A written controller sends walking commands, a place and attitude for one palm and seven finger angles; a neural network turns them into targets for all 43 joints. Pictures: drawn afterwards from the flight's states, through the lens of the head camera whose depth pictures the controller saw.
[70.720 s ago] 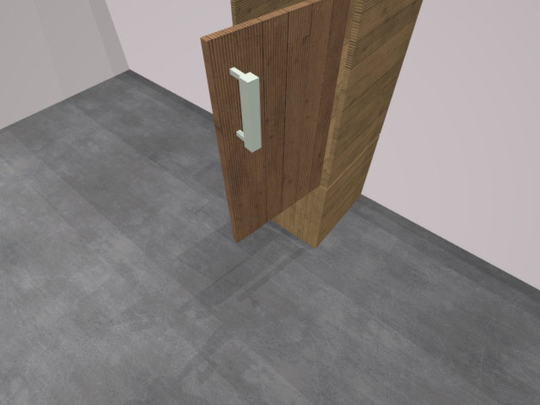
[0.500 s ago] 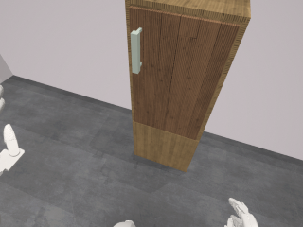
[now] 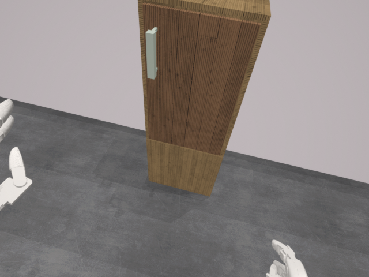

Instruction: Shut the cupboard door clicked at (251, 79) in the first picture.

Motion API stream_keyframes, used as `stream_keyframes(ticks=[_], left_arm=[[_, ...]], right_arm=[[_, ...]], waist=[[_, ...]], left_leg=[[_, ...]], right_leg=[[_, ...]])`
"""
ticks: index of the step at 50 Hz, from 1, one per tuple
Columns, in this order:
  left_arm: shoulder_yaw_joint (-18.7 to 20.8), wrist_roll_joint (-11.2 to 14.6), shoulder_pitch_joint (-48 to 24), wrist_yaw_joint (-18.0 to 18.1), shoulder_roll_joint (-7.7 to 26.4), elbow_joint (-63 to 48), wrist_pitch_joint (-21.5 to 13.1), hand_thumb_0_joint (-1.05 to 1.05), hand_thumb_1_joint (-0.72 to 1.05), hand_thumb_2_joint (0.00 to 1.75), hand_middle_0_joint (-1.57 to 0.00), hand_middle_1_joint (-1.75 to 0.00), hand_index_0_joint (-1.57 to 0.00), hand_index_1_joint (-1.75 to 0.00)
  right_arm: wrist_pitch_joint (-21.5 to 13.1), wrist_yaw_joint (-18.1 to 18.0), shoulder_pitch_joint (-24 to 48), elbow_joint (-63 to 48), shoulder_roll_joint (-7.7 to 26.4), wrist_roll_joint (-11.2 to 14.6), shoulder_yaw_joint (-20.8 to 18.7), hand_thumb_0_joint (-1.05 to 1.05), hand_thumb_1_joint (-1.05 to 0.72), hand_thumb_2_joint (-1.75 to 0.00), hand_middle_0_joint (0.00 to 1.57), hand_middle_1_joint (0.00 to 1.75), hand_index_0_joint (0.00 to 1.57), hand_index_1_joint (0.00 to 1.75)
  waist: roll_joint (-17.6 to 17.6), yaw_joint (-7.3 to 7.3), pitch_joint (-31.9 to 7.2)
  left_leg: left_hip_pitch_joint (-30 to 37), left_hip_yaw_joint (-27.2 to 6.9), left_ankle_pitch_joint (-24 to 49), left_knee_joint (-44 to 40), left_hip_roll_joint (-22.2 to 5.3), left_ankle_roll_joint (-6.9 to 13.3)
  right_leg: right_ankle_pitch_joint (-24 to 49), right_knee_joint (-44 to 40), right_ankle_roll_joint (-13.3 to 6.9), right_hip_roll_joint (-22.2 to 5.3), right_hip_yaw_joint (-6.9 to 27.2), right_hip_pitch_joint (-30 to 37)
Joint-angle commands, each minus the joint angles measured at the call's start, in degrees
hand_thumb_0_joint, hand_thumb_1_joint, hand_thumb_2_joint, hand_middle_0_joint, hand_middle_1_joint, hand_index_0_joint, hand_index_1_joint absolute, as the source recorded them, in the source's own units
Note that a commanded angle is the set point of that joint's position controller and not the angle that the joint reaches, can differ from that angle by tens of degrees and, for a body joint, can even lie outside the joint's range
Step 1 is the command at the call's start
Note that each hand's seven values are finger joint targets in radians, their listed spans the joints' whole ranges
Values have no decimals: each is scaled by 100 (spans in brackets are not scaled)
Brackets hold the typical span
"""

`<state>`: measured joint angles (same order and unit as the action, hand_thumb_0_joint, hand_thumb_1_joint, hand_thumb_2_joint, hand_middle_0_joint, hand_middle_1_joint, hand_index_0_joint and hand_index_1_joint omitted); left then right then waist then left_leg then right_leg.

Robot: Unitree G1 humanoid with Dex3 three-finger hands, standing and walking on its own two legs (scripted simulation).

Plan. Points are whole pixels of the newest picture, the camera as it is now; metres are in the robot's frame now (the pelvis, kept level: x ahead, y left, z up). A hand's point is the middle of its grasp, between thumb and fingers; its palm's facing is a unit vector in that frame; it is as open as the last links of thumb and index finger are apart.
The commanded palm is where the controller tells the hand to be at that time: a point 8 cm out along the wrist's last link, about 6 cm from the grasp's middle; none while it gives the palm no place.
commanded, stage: stop stepping back and stand still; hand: left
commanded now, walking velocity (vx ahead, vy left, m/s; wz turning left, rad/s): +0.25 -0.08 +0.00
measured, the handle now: (153, 53) +0.76 +0.15 +0.12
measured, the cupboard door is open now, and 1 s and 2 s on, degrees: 0 0 0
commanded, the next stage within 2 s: let the arm hang, fingers relaxed in 0.70 s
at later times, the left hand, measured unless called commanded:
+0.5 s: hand out of the picture +0.15 +0.28 +0.18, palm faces +0.46 -0.79 -0.40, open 7.5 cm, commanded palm +0.09 +0.31 +0.19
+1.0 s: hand out of the picture +0.10 +0.26 -0.10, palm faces -0.01 -0.94 -0.35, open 7.4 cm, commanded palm none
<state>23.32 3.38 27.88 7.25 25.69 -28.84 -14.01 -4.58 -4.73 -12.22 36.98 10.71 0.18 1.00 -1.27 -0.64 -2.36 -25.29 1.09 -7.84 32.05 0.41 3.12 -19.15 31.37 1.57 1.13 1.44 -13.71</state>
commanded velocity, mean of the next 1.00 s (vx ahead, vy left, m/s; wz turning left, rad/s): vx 0.06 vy -0.02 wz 0.00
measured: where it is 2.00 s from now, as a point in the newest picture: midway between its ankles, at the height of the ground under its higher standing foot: outside the picture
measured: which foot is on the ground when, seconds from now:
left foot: down 0.00-0.16, up 0.18-0.28, down 0.30-1.00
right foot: down 0.00-0.34, up 0.36-0.48, down 0.50-1.00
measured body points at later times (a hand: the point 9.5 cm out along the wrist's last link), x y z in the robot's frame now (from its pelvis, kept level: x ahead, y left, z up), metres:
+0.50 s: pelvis -0.06 +0.01 +0.01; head -0.08 +0.02 +0.46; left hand +0.12 +0.31 +0.20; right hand +0.08 -0.21 -0.07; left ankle +0.03 +0.10 -0.73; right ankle -0.06 -0.08 -0.72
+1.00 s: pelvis -0.06 +0.03 +0.00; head -0.05 +0.02 +0.45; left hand +0.10 +0.31 -0.07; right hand +0.08 -0.24 -0.11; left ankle -0.01 +0.13 -0.73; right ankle -0.06 -0.08 -0.73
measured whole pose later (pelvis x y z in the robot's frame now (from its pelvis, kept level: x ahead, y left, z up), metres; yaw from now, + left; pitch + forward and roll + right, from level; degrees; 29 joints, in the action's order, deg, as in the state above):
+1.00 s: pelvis -0.06 +0.03 +0.00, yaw +1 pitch +0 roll +0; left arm 2.3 -1.8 12.5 -0.8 17.5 33.2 1.9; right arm -1.7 0.1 -7.3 46.9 18.1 -0.8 0.6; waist 2.1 -1.3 0.7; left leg -20.6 -0.6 -12.0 32.6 2.4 2.0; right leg -17.8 33.9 -1.0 0.2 -1.9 -16.2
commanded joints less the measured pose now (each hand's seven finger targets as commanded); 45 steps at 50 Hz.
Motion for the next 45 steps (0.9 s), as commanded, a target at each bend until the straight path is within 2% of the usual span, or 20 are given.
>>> stream_keyframes(ticks=[1,4,7,9,10,12,14,17,18,20,24,26,28,29,31,34,39,40,41,45], left_arm=[[993,72,136,187,974,-1273,-208,0,90,90,-20,-30,-20,-30],[973,47,626,197,1023,-1375,-76,0,90,90,-20,-30,-20,-30],[829,53,567,204,969,-1330,-30,0,90,90,-20,-30,-20,-30],[930,51,315,308,1026,-1279,45,0,90,90,-20,-30,-20,-30],[728,27,206,346,824,-1055,95,0,90,90,-20,-30,-20,-30],[589,-70,-500,399,789,-885,49,0,90,90,-20,-30,-20,-30],[569,-134,-993,393,877,-777,28,0,90,90,-20,-30,-20,-30],[575,-176,-729,349,763,-856,-57,0,90,90,-20,-30,-20,-30],[583,-185,-743,321,787,-922,-30,0,90,90,-20,-30,-20,-30],[560,-175,-597,285,806,-1125,-69,0,90,90,-20,-30,-20,-30],[613,-181,269,256,774,-970,60,0,90,90,-20,-30,-20,-30],[728,-115,86,258,860,-863,30,0,90,90,-20,-30,-20,-30],[746,-61,70,295,843,-692,111,0,90,90,-20,-30,-20,-30],[785,-49,-4,333,862,-720,121,0,90,90,-20,-30,-20,-30],[614,-43,-140,361,726,-586,70,0,90,90,-20,-30,-20,-30],[603,-83,-414,369,821,-721,3,0,90,90,-20,-30,-20,-30],[571,-101,-457,273,804,-782,-80,0,90,90,-20,-30,-20,-30],[-1705,-607,-387,-593,-206,3569,850,0,90,90,-20,-30,-20,-30],[-1563,-511,-306,-718,-260,3761,1283,0,90,90,-20,-30,-20,-30],[-1775,-507,-888,-762,-210,4776,1349,0,90,90,-20,-30,-20,-30]], right_arm=[[-407,-104,448,-1053,856,-42,-305,0,-90,-90,20,30,20,30],[-426,-33,362,-1111,809,-28,-308,0,-90,-90,20,30,20,30],[-328,14,318,-999,799,-109,-330,0,-90,-90,20,30,20,30],[-303,-12,322,-857,900,-123,-405,0,-90,-90,20,30,20,30],[-243,-25,205,-769,832,-85,-380,0,-90,-90,20,30,20,30],[-272,-73,275,-727,887,-49,-349,0,-90,-90,20,30,20,30],[-328,-170,354,-711,949,-27,-350,0,-90,-90,20,30,20,30],[-460,-192,360,-761,922,-35,-270,0,-90,-90,20,30,20,30],[-489,-172,360,-802,820,-73,-260,0,-90,-90,20,30,20,30],[-573,-89,375,-799,747,-113,-270,0,-90,-90,20,30,20,30],[-446,9,378,-881,779,-127,-252,0,-90,-90,20,30,20,30],[-331,10,315,-893,704,-185,-250,0,-90,-90,20,30,20,30],[-228,39,275,-818,714,-114,-304,0,-90,-90,20,30,20,30],[-191,50,309,-807,741,-87,-328,0,-90,-90,20,30,20,30],[-171,46,318,-805,683,-45,-246,0,-90,-90,20,30,20,30],[-270,-59,424,-785,752,-15,-255,0,-90,-90,20,30,20,30],[-355,-86,503,-835,812,-27,-242,0,-90,-90,20,30,20,30],[-600,475,734,314,1905,-24,-528,0,-90,-90,20,30,20,30],[-264,476,386,298,1674,14,-545,0,-90,-90,20,30,20,30],[9,421,370,283,1647,-113,-383,0,-90,-90,20,30,20,30]], waist=[[1672,89,-596],[1226,75,-694],[105,-10,-550],[-595,8,-325],[-623,-73,-103],[-262,-151,327],[380,-135,583],[2008,-76,377],[1775,-20,439],[911,46,191],[1108,32,-48],[446,-7,-93],[-592,25,-52],[-560,16,37],[-340,-34,143],[197,15,68],[622,53,97],[754,-113,574],[523,32,111],[-454,148,-302]], left_leg=[[292,-2076,-3489,-2968,-1296,-300],[264,-954,-2681,-2328,-729,-446],[1058,-179,-1167,-221,-123,-409],[1212,-360,-936,1219,-84,-419],[934,-433,-969,1432,-161,-381],[1030,-464,-1157,702,-326,-239],[1095,-657,-1569,-407,-377,-137],[184,-2620,-4472,-2812,-1353,33],[-70,-2813,-4364,-2987,-1485,52],[151,-2382,-3487,-2751,-1440,100],[-45,-885,-2507,-1906,-654,-270],[201,-529,-1655,-832,-384,-315],[439,-344,-1129,684,-149,-341],[330,-358,-980,1108,-151,-345],[178,-455,-969,888,-270,-309],[1193,-383,-327,-460,-302,-194],[1104,-748,-258,-1003,-554,-102],[409,-1018,1460,-175,-682,-31],[655,-812,1673,-317,-721,-59],[393,-1379,1389,-513,-870,187]], right_leg=[[-671,371,-191,394,-169,421],[-442,-673,-309,326,-333,985],[-811,-1860,-724,-763,676,-212],[-1863,-2173,-1216,-1454,1509,-1323],[-1975,-2057,-1247,-1585,1474,-1391],[-1786,-1653,-944,-1353,1111,-1549],[-1640,-932,-599,-706,507,-1508],[-879,1128,-177,318,-224,-540],[-671,1446,-195,273,-133,-414],[-586,999,-218,188,-125,-124],[-197,-870,-389,46,-163,901],[-309,-1479,-660,-573,624,478],[-1732,-2235,-1041,-1402,1870,-505],[-1571,-2284,-1194,-1586,2063,-613],[-628,-1852,-1154,-1541,1589,-286],[167,-1321,-609,-916,810,-390],[507,-1096,-245,-369,412,-95],[1830,-64,-366,-610,-110,-378],[1616,-6,-377,-562,49,-133],[809,84,-408,-391,25,279]])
